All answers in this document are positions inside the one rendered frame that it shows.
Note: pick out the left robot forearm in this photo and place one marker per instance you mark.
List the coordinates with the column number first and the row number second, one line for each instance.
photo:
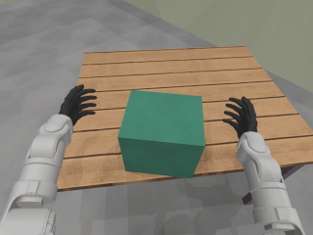
column 37, row 184

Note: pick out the carton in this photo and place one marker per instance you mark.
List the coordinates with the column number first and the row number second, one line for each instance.
column 162, row 133

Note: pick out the table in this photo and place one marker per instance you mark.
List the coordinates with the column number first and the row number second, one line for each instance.
column 93, row 157

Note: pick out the robot right hand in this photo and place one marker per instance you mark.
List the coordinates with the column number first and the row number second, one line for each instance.
column 246, row 120

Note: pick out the right robot forearm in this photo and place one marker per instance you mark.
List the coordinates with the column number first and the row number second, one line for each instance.
column 271, row 203

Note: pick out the robot left hand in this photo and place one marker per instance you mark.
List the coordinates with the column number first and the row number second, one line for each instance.
column 71, row 107

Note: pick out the left robot upper arm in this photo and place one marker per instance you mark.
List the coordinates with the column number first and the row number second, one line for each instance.
column 29, row 221

